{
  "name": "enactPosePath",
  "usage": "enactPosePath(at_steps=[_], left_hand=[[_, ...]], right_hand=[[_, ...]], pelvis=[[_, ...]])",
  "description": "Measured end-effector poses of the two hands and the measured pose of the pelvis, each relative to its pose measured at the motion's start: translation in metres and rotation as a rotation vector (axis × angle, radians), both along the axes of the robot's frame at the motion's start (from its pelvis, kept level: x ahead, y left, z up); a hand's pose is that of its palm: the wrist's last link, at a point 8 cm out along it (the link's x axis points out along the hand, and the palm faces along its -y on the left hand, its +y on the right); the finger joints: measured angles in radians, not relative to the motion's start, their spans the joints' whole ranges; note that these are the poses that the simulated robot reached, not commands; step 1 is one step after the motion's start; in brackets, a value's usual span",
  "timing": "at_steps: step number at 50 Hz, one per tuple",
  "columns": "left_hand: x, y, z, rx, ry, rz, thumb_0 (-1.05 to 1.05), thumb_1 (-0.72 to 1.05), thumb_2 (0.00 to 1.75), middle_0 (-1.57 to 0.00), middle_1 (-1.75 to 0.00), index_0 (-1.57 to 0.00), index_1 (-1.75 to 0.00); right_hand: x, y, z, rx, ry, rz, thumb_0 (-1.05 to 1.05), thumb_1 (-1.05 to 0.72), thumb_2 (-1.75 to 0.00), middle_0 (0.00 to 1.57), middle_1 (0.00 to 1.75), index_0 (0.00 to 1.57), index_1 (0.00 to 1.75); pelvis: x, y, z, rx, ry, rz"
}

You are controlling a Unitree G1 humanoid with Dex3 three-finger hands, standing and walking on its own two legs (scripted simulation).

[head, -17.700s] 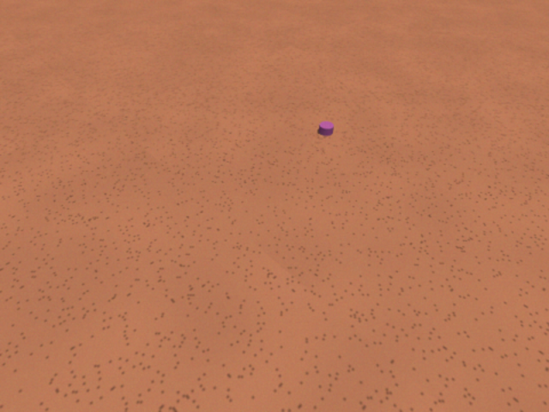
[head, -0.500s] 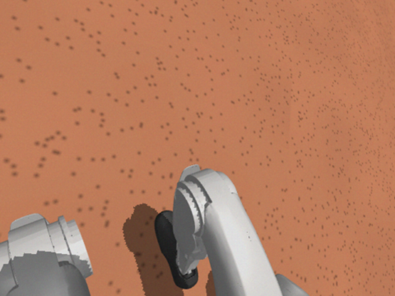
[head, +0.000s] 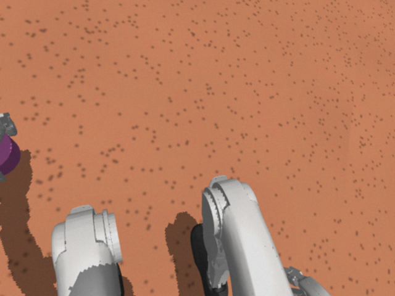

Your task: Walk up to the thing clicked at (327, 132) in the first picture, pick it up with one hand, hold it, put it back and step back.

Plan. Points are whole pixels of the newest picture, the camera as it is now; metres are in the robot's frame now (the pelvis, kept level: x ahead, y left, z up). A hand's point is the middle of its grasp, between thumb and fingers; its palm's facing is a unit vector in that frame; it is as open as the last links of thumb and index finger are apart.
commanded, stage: settle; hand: left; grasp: from above
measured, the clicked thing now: out of the picture +0.45 +0.34 -0.19
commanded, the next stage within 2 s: lift in 0.16 s
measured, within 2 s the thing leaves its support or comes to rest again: neither
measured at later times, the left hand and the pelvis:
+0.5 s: hand out of the picture +0.43 +0.33 -0.11, palm faces -0.45 -0.11 -0.89, open 10.9 cm; pelvis +0.00 +0.00 +0.03, yaw +2 degrees
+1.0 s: hand out of the picture +0.37 +0.32 +0.04, palm faces -0.43 -0.12 -0.90, open 10.9 cm; pelvis +0.00 +0.00 +0.14, yaw +5 degrees
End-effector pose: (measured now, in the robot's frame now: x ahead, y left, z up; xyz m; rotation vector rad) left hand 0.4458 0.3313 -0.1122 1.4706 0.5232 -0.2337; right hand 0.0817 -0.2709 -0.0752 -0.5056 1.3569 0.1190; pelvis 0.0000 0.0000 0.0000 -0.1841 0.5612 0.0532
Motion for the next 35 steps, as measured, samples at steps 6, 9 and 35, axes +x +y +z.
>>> enactPosePath(at_steps=[6,9,35], left_hand=[[0.003,-0.001,0.015,0.005,-0.018,-0.012,0.0,-0.21,0.71,-0.4,-0.87,-0.59,-0.83],[0.004,0.0,0.021,0.012,-0.02,-0.013,0.0,-0.22,0.71,-0.41,-0.87,-0.59,-0.83],[-0.028,0.008,0.106,0.006,0.0,0.003,0.01,-0.22,0.71,-0.41,-0.86,-0.6,-0.82]], right_hand=[[-0.002,-0.005,-0.003,-0.02,0.007,-0.029,0.0,-0.92,-0.9,0.2,0.3,0.2,0.3],[-0.006,-0.004,-0.003,-0.025,0.017,-0.048,0.0,-0.92,-0.9,0.2,0.3,0.2,0.3],[-0.002,0.001,0.041,-0.025,-0.028,-0.168,0.0,-0.92,-0.9,0.2,0.3,0.21,0.3]], pelvis=[[-0.001,-0.003,0.003,0.015,0.007,0.005],[-0.001,-0.004,0.005,0.02,0.01,0.007],[-0.006,0.002,0.063,0.035,0.049,0.031]])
